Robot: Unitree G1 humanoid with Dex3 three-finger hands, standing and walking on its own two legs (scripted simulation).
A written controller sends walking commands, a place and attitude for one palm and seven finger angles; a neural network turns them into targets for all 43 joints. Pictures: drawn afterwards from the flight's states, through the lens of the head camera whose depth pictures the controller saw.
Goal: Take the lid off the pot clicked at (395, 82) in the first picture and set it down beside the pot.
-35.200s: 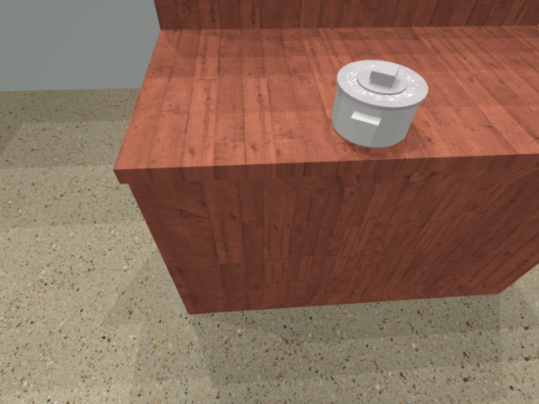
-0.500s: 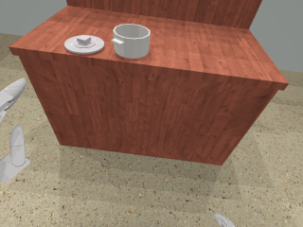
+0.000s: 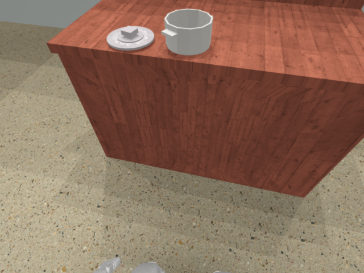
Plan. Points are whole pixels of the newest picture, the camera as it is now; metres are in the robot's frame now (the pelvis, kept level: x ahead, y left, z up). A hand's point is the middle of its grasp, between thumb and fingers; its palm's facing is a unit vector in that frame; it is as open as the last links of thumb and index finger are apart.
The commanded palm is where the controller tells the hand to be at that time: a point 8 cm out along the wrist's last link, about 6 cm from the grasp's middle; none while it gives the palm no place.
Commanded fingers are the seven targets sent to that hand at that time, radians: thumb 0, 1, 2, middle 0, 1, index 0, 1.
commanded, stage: stop stepping back and stand still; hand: left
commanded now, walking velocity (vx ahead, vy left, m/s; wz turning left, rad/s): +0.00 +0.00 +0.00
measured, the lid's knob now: (129, 31) +0.90 +0.21 +0.10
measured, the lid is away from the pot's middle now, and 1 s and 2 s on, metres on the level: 0.22 0.22 0.22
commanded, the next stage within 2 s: let the arm hang, fingers relaxed in 0.46 s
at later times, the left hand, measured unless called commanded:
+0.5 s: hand out of the picture +0.10 +0.18 -0.14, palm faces -0.04 -0.97 -0.23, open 7.4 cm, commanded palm none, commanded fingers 0.00 0.90 0.90 -0.20 -0.30 -0.20 -0.30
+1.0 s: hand out of the picture +0.05 +0.17 -0.15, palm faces -0.03 -0.98 -0.20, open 7.4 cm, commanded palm none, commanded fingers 0.00 0.90 0.90 -0.20 -0.30 -0.20 -0.30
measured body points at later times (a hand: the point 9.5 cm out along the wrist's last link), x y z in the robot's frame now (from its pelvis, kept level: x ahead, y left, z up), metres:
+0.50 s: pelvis +0.03 +0.00 +0.03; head +0.05 -0.01 +0.48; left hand +0.10 +0.23 -0.12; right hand +0.02 -0.22 -0.14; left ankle +0.01 +0.12 -0.71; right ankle +0.01 -0.11 -0.71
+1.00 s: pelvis +0.03 +0.00 +0.03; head +0.05 +0.00 +0.48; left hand +0.05 +0.22 -0.13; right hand +0.00 -0.20 -0.14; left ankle +0.01 +0.12 -0.71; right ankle +0.01 -0.11 -0.71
